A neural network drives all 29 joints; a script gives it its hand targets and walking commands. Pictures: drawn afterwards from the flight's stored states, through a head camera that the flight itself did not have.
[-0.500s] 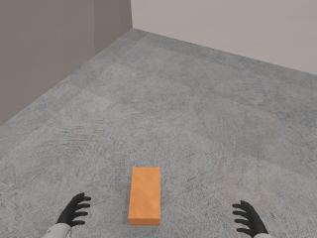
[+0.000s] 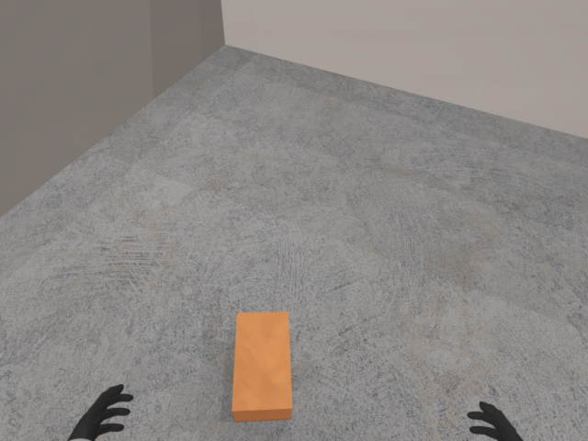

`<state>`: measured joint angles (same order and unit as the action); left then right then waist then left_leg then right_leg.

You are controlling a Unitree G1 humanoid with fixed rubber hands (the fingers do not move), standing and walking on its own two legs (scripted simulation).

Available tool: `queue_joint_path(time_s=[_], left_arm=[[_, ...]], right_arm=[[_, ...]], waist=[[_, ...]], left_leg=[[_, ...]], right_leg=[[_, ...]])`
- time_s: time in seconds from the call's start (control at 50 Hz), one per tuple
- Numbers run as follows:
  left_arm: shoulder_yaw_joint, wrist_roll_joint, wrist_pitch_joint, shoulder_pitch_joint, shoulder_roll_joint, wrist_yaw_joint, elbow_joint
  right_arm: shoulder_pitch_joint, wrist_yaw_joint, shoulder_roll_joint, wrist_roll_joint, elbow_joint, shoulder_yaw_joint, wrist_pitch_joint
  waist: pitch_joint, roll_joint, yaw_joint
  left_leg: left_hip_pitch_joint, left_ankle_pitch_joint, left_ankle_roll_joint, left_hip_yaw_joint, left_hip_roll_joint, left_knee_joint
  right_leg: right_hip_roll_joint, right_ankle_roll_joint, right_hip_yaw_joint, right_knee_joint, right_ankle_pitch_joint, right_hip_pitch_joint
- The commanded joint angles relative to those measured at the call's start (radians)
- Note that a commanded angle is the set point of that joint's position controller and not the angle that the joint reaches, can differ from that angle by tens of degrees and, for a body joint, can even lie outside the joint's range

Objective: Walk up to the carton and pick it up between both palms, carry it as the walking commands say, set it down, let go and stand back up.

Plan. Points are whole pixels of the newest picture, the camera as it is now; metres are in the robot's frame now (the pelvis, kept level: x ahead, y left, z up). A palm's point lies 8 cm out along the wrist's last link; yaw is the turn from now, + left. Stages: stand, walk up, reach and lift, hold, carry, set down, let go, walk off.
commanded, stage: stand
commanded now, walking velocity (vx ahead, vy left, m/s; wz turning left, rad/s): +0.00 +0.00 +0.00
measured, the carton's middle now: (262, 365) +0.43 +0.08 -0.70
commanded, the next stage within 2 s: none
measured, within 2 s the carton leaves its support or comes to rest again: neither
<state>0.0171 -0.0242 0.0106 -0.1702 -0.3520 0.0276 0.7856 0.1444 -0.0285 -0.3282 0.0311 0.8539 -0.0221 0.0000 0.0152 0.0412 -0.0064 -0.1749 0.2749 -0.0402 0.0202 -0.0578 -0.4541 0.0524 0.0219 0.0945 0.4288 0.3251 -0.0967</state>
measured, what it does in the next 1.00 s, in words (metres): stands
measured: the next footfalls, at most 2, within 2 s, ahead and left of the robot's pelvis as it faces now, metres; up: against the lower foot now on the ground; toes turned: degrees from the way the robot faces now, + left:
none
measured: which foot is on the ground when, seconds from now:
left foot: down 0.00-1.00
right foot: down 0.00-1.00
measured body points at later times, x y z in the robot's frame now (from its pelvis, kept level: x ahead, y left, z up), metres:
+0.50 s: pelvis -0.01 +0.01 +0.01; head -0.01 +0.02 +0.45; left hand +0.10 +0.31 -0.11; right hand +0.10 -0.30 -0.10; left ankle -0.02 +0.09 -0.74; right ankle -0.06 -0.11 -0.74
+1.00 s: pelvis -0.02 +0.01 +0.01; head -0.03 +0.02 +0.46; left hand +0.07 +0.32 -0.12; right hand +0.08 -0.30 -0.10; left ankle -0.02 +0.09 -0.74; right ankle -0.06 -0.11 -0.74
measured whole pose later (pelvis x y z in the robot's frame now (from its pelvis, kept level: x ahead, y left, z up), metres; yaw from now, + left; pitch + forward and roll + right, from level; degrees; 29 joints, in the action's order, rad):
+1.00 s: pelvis -0.02 +0.01 +0.01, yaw +0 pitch -2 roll +0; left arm 0.00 -0.01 -0.01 -0.15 -0.38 0.02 0.98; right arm 0.11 -0.02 -0.37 0.01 1.04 -0.01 0.02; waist 0.02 0.03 0.00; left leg -0.12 0.18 -0.05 0.02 -0.07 -0.34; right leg 0.04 0.00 0.10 0.32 0.23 -0.04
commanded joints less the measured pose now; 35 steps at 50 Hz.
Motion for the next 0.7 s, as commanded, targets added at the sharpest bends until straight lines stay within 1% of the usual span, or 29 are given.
queue_joint_path(time_s=[0.0,0.1,0.44,0.68], left_arm=[[0.030,0.001,-0.014,0.011,-0.141,0.005,-0.035],[0.026,0.002,-0.016,0.017,-0.147,0.006,-0.005],[0.020,0.006,-0.025,0.031,-0.168,0.001,0.078],[0.018,0.009,-0.028,0.037,-0.178,-0.002,0.117]], right_arm=[[-0.023,-0.006,-0.171,-0.002,-0.034,-0.036,0.013],[-0.035,-0.006,-0.177,-0.004,-0.006,-0.032,0.015],[-0.064,0.001,-0.198,-0.009,0.077,-0.024,0.021],[-0.071,0.003,-0.210,-0.014,0.113,-0.020,0.024]], waist=[[-0.079,-0.042,0.002],[-0.069,-0.038,0.000],[-0.029,-0.036,-0.001],[-0.020,-0.037,0.000]], left_leg=[[0.102,-0.439,0.024,0.119,0.141,0.034],[0.107,-0.420,0.021,0.124,0.144,0.049],[0.107,-0.298,0.016,0.138,0.148,0.117],[0.107,-0.269,0.013,0.145,0.152,0.142]], right_leg=[[-0.112,-0.017,0.066,-0.029,-0.387,-0.027],[-0.117,-0.016,0.070,-0.046,-0.369,-0.025],[-0.130,-0.011,0.090,-0.121,-0.269,-0.028],[-0.136,-0.008,0.094,-0.145,-0.236,-0.028]])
